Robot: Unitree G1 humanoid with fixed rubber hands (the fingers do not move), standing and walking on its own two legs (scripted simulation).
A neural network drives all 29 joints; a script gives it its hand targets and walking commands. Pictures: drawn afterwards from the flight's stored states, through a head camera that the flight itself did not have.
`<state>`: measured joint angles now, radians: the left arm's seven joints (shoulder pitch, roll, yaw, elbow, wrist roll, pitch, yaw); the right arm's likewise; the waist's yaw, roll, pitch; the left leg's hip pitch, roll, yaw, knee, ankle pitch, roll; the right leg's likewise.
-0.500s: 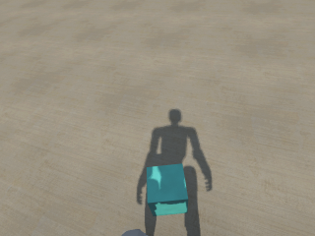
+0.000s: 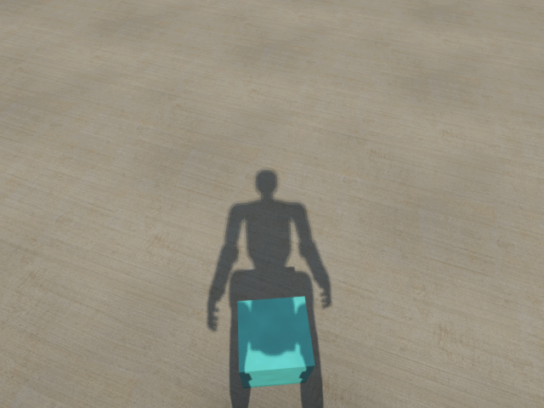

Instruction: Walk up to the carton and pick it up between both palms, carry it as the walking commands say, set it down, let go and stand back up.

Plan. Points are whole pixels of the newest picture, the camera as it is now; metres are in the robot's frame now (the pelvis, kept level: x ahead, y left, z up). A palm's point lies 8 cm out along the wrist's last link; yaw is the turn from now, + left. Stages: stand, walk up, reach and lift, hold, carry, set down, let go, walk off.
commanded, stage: walk up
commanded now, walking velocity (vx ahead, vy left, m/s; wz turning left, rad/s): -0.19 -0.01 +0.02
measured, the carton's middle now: (273, 343) +0.38 +0.01 -0.65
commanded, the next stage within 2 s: stand in 1.52 s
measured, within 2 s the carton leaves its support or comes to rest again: neither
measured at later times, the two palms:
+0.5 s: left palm out of the picture -0.08 +0.22 -0.08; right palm out of the picture -0.06 -0.32 -0.14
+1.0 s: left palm out of the picture -0.05 +0.22 -0.13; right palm out of the picture -0.13 -0.26 -0.14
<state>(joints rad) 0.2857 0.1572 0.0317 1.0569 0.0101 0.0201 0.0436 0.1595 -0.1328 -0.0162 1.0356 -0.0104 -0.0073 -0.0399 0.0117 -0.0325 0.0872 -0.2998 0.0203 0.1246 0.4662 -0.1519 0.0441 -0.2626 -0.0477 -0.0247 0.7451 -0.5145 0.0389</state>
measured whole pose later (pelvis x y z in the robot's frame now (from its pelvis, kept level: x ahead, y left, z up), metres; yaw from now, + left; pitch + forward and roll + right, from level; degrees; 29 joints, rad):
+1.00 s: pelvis -0.07 -0.03 +0.00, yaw +3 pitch +0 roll +1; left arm 0.25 0.18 0.05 1.02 0.03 -0.05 0.02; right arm 0.41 -0.17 -0.05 1.12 -0.01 0.00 -0.04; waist 0.00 0.03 0.02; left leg -0.17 0.01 0.04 0.61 -0.44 -0.02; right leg -0.21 -0.04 -0.10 0.49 -0.27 -0.01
